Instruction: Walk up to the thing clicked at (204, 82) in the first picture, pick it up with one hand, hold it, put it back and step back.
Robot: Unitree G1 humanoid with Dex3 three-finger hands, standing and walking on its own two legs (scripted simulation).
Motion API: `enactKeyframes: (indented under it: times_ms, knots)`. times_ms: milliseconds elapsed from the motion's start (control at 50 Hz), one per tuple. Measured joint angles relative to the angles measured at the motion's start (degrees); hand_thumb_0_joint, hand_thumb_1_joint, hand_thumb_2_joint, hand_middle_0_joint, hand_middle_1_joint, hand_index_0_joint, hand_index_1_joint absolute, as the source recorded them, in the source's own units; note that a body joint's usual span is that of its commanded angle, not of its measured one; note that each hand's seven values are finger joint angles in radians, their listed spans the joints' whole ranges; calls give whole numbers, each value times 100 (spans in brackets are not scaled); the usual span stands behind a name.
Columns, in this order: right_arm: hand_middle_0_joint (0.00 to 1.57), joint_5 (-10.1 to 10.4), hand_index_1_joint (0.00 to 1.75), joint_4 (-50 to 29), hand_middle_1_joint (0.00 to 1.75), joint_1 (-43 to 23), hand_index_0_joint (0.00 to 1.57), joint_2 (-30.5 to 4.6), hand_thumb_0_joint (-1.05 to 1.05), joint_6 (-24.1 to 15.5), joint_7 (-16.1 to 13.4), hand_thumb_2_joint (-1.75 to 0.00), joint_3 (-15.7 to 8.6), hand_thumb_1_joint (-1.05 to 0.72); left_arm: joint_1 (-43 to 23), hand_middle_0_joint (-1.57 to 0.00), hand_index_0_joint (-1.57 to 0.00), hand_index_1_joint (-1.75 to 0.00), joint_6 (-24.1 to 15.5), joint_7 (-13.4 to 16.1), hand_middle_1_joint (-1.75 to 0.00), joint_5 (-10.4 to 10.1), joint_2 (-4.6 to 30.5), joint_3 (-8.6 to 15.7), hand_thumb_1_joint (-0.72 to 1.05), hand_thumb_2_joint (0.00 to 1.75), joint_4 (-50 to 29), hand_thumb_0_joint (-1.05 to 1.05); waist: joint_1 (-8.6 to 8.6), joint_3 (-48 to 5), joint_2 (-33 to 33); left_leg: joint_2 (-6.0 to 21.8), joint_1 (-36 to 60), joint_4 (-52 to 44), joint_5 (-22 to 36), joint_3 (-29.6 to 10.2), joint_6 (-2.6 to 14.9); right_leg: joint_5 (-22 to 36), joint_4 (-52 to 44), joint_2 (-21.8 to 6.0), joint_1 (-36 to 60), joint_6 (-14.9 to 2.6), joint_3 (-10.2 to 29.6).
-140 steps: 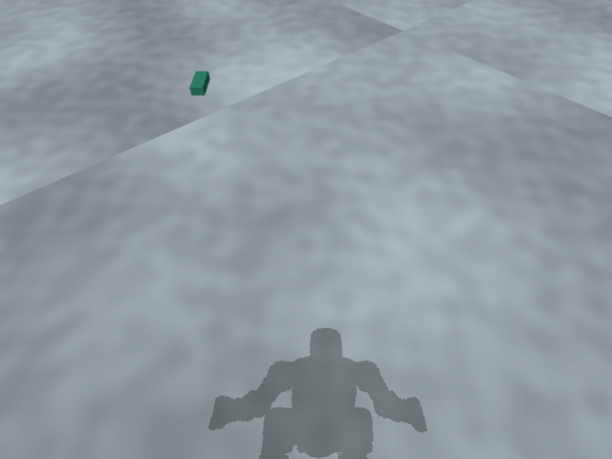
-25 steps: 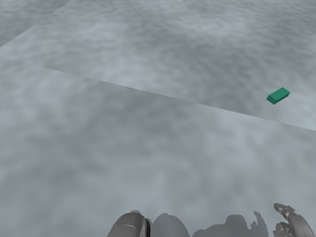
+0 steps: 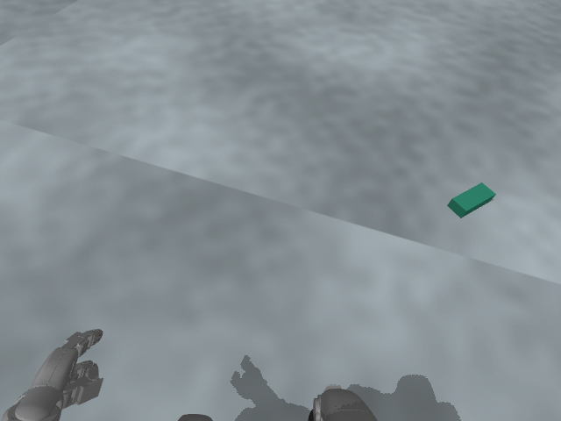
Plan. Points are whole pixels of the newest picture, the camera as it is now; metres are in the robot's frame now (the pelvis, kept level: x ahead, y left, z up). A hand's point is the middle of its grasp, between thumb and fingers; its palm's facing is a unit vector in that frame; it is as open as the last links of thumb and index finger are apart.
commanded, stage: walk up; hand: left
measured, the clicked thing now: (471, 199) +1.03 -0.96 -0.71
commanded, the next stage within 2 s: none
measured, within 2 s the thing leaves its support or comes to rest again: neither
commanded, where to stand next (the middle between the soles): +0.76 -1.30 m, yaw +27 degrees
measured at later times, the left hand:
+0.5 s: hand (219, 380) +0.20 +0.09 -0.15, palm faces +0.08 -0.96 -0.27, open 7.4 cm
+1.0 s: hand (337, 320) +0.28 -0.11 -0.13, palm faces +0.28 -0.90 -0.34, open 7.4 cm
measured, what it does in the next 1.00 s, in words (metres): steps to the right, turning left: left foot, then right foot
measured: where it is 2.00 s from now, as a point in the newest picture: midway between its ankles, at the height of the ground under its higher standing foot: (472, 307)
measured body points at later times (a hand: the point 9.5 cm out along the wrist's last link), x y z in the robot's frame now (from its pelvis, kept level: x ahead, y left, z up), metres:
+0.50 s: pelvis +0.17 -0.18 +0.01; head +0.18 -0.13 +0.46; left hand +0.19 +0.14 -0.13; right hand +0.28 -0.51 -0.05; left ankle +0.21 -0.04 -0.70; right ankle +0.20 -0.30 -0.63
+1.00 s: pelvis +0.32 -0.40 +0.02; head +0.33 -0.36 +0.47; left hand +0.27 -0.06 -0.10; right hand +0.48 -0.70 -0.07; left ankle +0.37 -0.32 -0.69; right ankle +0.34 -0.48 -0.70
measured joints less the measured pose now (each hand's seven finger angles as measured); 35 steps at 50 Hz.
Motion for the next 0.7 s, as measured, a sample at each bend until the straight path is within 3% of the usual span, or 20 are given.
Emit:
enactKeyframes:
  times_ms: [40,80,220,320,340,400,420,460,520,600,660,700]
  knots:
    - [20,57,30,107,30,-213,21,-35,1,56,-70,-90,-10,-90,53,-20,-20,-30,-23,89,-30,-59,-149,-72,91,90,-7,1,57,35,75,-241,-556,1061,198,338,106,-95,-183,3,275,-87,-168]
    - [20,93,30,136,30,-364,20,-45,1,13,-52,-90,1,-90,216,-20,-21,-30,-23,139,-30,-82,-263,-138,91,90,30,0,161,-15,164,-393,-909,1267,517,721,140,-53,-583,79,632,-219,-324]
    - [20,59,30,-87,30,-476,20,222,0,-113,80,-90,117,-90,856,-21,-21,-30,79,192,-30,-60,-163,-53,90,90,132,1,566,-139,209,-634,-1146,-386,1191,1402,40,-208,-1462,600,1662,-678,-910]
    - [20,124,30,-342,30,-359,21,455,0,-134,78,-90,208,-90,1288,-20,-20,-30,243,197,-30,12,27,4,91,90,84,1,778,-142,-57,-756,-518,-1614,1792,1677,222,-848,-1131,854,1964,-879,-1190]
    - [20,118,30,-438,30,-319,21,440,0,-173,53,-90,213,-90,1398,-20,-20,-30,259,209,-30,20,32,-6,91,90,61,1,781,-154,-100,-792,-302,-1869,1661,1650,306,-1063,-753,857,1856,-858,-1210]
    - [20,130,30,-693,30,-386,21,434,0,-191,-80,-90,198,-90,1454,-20,-20,-30,379,258,-30,75,-76,-70,91,90,121,1,573,-3,-319,-853,-359,-1452,1281,1594,256,-1381,1419,822,923,-292,-539]
    - [20,164,30,-731,31,-405,21,439,0,-181,-121,-90,204,-90,1445,-20,-20,-30,424,242,-30,84,-94,-127,91,90,139,1,500,23,-361,-829,-316,-1433,1260,1555,217,-1340,2034,806,594,-177,-311]
    - [20,180,30,-745,31,-399,21,467,0,-168,-182,-90,227,-90,1384,-20,-20,-30,471,190,-30,62,-91,-189,91,90,125,1,405,46,-464,-756,-172,-1521,1267,1468,98,-1125,2700,618,45,-79,50]
    - [21,115,30,-694,31,-290,21,447,0,-199,-154,-90,262,-90,1214,-20,-20,-30,479,76,-30,36,-50,-147,91,90,-3,1,339,48,-554,-584,-33,-1584,1223,1263,-72,-748,2629,155,-475,-88,437]
    - [21,-45,30,-588,31,-170,21,340,0,-232,-43,-90,248,-90,964,-21,-21,-30,494,-47,-30,-6,70,-30,91,90,-127,1,257,11,-573,-295,-3,-1547,1065,934,-200,-458,1610,-315,-613,-114,711]
    - [21,-113,30,-517,31,-136,21,214,0,-218,2,-90,191,-89,839,-20,-20,-30,511,-75,-30,-15,198,57,91,90,-115,1,138,-89,-509,-32,-53,-1487,919,650,-251,-408,882,-410,-399,-141,662]
    - [21,-131,30,-442,31,-132,21,87,0,-148,1,-90,144,-89,830,-20,-20,-30,467,-56,-30,-27,270,113,91,90,-119,1,102,-182,-404,184,-131,-1327,754,431,-233,-351,282,-333,-7,-165,478]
